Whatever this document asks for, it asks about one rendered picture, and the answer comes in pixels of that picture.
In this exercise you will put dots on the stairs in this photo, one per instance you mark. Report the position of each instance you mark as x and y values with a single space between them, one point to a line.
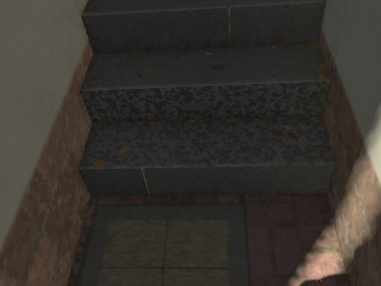
205 97

